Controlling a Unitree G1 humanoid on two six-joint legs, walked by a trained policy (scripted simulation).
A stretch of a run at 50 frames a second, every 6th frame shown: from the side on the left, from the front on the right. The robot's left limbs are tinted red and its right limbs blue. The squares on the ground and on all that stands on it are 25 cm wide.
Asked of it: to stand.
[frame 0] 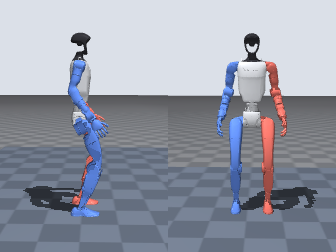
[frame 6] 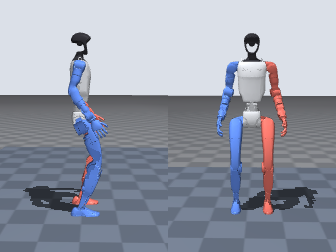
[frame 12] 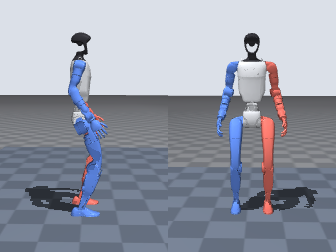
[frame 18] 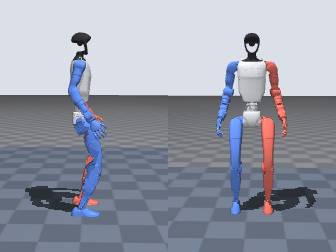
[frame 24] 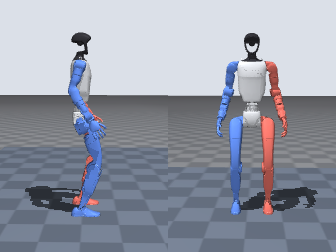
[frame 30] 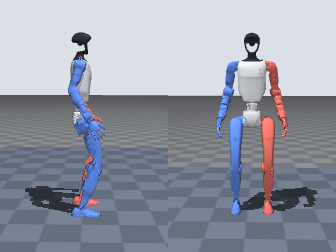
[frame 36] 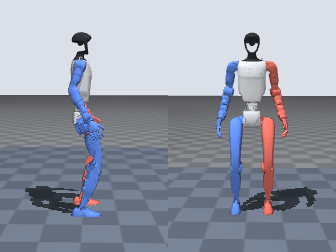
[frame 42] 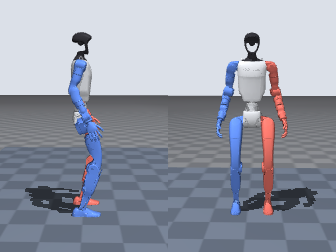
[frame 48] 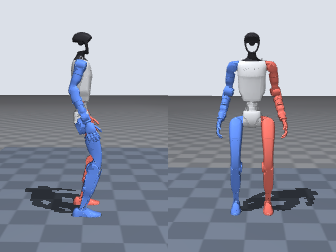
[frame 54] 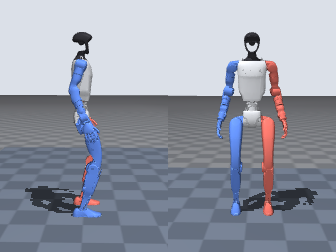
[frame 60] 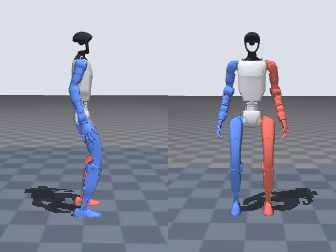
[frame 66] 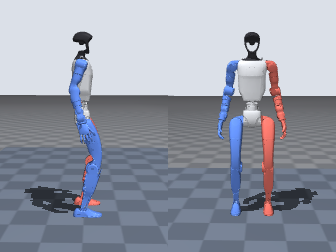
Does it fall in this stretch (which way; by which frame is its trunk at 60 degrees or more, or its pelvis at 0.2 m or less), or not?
no
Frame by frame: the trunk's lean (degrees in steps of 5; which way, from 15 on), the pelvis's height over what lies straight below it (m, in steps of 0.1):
0: 0, 0.8
6: 0, 0.8
12: 0, 0.8
18: 0, 0.8
24: 0, 0.8
30: 0, 0.8
36: 0, 0.8
42: 0, 0.8
48: 0, 0.8
54: 0, 0.8
60: 0, 0.8
66: 0, 0.8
